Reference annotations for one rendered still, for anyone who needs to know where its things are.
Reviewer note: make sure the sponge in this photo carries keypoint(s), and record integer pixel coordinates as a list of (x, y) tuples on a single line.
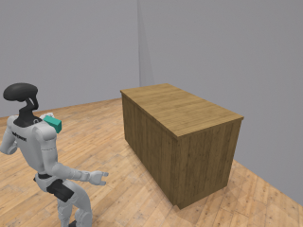
[(54, 122)]

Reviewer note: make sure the robot head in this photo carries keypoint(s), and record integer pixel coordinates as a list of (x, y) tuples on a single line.
[(23, 92)]

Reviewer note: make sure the left robot hand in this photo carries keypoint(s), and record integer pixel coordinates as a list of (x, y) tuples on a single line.
[(49, 114)]

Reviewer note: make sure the left robot shin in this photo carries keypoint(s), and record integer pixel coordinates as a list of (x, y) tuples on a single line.
[(64, 214)]

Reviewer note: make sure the table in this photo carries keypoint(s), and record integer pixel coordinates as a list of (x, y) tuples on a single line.
[(186, 143)]

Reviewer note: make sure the robot left upper arm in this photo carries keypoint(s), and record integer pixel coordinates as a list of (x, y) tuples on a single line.
[(7, 146)]

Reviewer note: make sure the right robot hand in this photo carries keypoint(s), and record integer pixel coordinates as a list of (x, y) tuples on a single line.
[(96, 177)]

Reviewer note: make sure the robot right forearm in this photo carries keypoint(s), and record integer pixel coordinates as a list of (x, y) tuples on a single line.
[(66, 172)]

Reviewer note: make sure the robot right upper arm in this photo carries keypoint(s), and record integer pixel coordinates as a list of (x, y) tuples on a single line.
[(46, 135)]

